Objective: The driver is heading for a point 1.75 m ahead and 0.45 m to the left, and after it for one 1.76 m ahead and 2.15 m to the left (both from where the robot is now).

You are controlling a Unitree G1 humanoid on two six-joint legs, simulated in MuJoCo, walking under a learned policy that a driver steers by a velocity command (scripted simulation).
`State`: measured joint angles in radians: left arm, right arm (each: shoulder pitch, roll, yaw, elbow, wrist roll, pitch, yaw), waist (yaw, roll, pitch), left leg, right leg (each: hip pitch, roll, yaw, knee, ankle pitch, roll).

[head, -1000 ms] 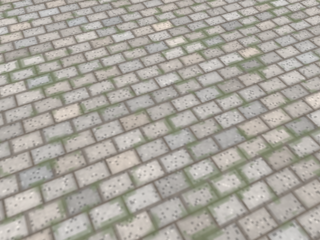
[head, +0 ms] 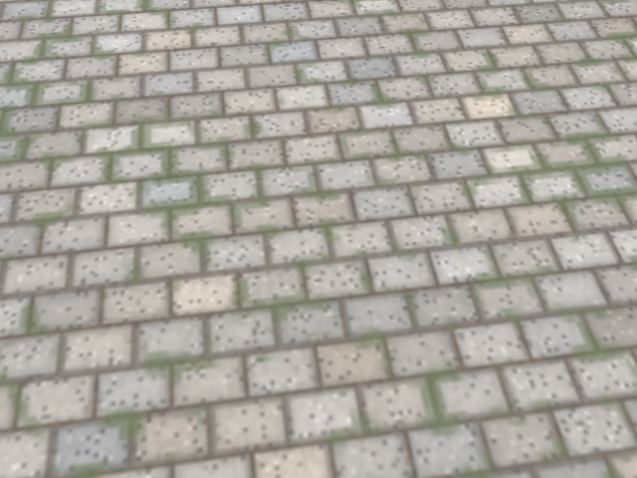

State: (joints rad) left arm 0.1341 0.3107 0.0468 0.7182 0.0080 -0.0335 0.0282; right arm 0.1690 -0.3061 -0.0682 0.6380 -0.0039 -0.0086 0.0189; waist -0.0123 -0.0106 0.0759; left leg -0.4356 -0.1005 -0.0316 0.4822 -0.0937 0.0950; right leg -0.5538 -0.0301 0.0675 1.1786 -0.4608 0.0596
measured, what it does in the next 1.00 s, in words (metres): steps on the spot, turning left: right foot, then left foot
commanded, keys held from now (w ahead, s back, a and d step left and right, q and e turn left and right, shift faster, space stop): q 0.74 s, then no key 0.08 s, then w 0.18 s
